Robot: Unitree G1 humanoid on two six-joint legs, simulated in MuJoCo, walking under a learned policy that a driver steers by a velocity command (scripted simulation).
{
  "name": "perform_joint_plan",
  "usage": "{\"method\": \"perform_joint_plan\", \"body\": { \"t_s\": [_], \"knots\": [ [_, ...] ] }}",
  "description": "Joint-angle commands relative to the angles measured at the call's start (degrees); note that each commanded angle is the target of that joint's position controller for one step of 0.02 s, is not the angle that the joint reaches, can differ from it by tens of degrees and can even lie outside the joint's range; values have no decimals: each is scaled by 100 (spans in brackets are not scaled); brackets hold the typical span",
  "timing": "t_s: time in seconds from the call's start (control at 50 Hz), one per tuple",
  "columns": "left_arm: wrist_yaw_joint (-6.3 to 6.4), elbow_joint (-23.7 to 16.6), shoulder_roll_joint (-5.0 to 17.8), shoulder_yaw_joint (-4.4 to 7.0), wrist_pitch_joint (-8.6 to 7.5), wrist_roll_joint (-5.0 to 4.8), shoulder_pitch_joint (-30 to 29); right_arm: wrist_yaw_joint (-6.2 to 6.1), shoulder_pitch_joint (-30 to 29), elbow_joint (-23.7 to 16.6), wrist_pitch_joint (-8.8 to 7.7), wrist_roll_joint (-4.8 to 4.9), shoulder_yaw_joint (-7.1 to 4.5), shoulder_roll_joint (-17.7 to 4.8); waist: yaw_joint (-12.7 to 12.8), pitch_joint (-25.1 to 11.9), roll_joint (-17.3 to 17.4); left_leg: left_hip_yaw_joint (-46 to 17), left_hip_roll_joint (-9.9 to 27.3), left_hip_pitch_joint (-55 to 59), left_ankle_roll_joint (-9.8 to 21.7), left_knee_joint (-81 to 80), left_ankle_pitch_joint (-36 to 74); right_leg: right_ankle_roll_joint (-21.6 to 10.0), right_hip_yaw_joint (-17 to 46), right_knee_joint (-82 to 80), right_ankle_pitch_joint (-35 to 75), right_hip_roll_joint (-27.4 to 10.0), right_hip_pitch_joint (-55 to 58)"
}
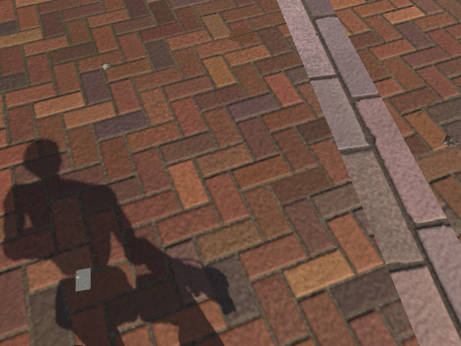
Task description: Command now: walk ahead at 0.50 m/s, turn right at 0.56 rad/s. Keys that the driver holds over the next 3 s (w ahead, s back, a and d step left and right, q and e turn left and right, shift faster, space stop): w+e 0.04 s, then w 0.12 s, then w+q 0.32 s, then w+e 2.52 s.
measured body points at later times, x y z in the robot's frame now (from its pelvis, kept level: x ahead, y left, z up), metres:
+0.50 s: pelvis +0.30 +0.05 +0.00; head +0.33 +0.06 +0.45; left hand +0.35 +0.34 -0.12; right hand +0.48 -0.21 -0.09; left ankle +0.40 +0.14 -0.72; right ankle +0.10 -0.07 -0.67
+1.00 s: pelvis +0.58 +0.04 +0.00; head +0.61 +0.04 +0.45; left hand +0.82 +0.24 -0.08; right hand +0.56 -0.25 -0.12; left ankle +0.40 +0.14 -0.72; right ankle +0.70 -0.07 -0.71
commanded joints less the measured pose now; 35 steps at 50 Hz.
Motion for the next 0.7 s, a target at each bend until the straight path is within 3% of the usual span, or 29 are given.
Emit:
{"method": "perform_joint_plan", "body": {
  "t_s": [0.02,0.04,0.06,0.1,0.14,0.22,0.28,0.34,0.38,0.4,0.44,0.46,0.48,0.5,0.52,0.54,0.56,0.58,0.62,0.7],
  "knots": [
    [47,-124,854,264,-133,8,1035,71,-570,-836,-449,52,-92,-700,430,-993,86,-823,242,-3179,167,830,468,-1284,3055,-1924,209,-1682,3237],
    [64,-194,636,192,-140,34,738,34,-558,-766,-406,-96,-139,-747,257,-737,140,-787,397,-2850,126,380,748,-1134,2594,-2041,752,-1465,2662],
    [94,-273,618,167,-150,111,586,52,-367,-741,-332,-105,-154,-749,75,-711,-159,-800,473,-2491,38,258,896,-1199,2455,-2148,1225,-1443,2213],
    [133,-228,608,155,-191,88,546,58,-180,-653,-211,-155,-138,-631,-13,-675,-141,-653,508,-2228,-176,-159,1089,-1211,2018,-2287,1875,-1328,1748],
    [199,-96,722,173,-212,84,710,39,-498,-741,-148,-176,-75,-449,76,-516,-152,-527,486,-2307,-330,-825,1626,-1122,1620,-2409,2097,-1181,1498],
    [252,118,790,157,-211,79,950,104,-1190,-838,-168,-92,33,-262,434,-382,-357,-382,331,-2004,-303,-2489,3278,-737,1009,-2482,1452,-939,1480],
    [222,335,856,157,-238,76,1195,174,-1572,-947,-194,7,37,-335,635,-188,-388,-399,274,-2108,-124,-2970,3624,-700,1086,-2565,934,-1255,1894],
    [231,541,892,185,-199,73,1310,276,-1765,-1095,-210,22,22,-418,646,-26,-338,-471,231,-2608,164,-3227,3037,-619,1065,-2352,1268,-1617,2734],
    [270,614,947,217,-149,61,1253,342,-1648,-1131,-208,22,6,-464,521,-73,-371,-451,131,-2554,355,-3289,2490,-493,936,-2077,1986,-1749,3108],
    [290,604,987,229,-125,74,1146,352,-1404,-1090,-197,16,-31,-539,371,-233,-421,-336,-16,-2189,457,-3310,2244,-401,801,-1782,2846,-1710,3172],
    [346,532,955,197,-43,107,976,307,-191,-768,-162,-31,-237,-867,-258,-1061,-278,0,-457,-396,736,-3456,2372,-122,312,-139,4467,-1301,2884],
    [405,394,773,99,-44,219,1097,259,638,-668,-132,-39,-346,-1248,-512,-1723,340,-1288,384,1194,1096,-3405,2659,121,65,1560,3008,-1017,1730],
    [312,280,197,-75,-172,243,1777,298,858,-615,-141,-8,-417,-1590,-86,-2221,1811,-4281,1555,3041,2145,-4071,1401,558,215,3474,-1522,167,-697],
    [236,402,596,-48,-311,84,1531,291,907,-641,-134,71,-265,-982,-395,-2316,1217,-4764,1670,3318,2003,-4568,352,462,984,4069,-2110,-79,-1409],
    [181,248,838,10,-396,-110,966,246,583,-730,-122,7,-205,-798,-476,-1547,814,-3950,1588,2666,1745,-4667,512,370,929,4101,-1654,-358,-1728],
    [194,189,798,-12,-434,-108,634,213,279,-803,-107,-66,-180,-764,-381,-1125,200,-3302,1439,1901,1565,-4704,1078,320,817,3815,-1218,-631,-1597],
    [209,186,764,14,-424,-6,444,205,51,-823,-105,-120,-114,-610,-248,-718,-58,-2759,1244,1258,1469,-4858,1774,333,754,3406,-930,-809,-1458],
    [207,199,739,35,-375,9,609,187,-42,-827,-134,-201,-74,-558,-53,-721,271,-2473,1174,856,1463,-4962,2312,358,795,3220,-723,-951,-1095],
    [215,336,599,26,-240,13,945,194,-69,-757,-196,-163,-58,-508,86,-677,434,-1910,1028,514,1457,-5200,2824,462,759,2928,-584,-1053,-832],
    [264,276,430,-1,-105,21,622,137,-8,-556,-254,-170,-110,-671,23,-361,277,-1004,921,438,1323,-5519,3580,626,827,2178,358,-1026,-1367]
  ]
}}
Next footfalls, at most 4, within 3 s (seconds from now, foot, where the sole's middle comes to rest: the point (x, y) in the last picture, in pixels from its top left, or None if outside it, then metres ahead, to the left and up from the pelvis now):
0.44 left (189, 345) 0.44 0.14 -0.76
1.02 right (259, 244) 0.74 -0.07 -0.76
1.48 left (217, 166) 1.05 0.06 -0.76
2.00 right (321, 148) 1.13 -0.32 -0.76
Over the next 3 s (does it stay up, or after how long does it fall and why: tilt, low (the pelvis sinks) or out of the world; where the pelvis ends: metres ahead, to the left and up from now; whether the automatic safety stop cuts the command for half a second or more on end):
stays up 1.35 -0.59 0.00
